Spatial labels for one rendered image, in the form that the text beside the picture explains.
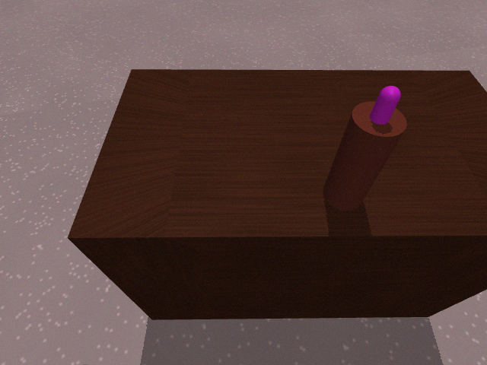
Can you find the bottle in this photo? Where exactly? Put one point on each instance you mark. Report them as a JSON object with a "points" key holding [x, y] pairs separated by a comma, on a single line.
{"points": [[373, 130]]}

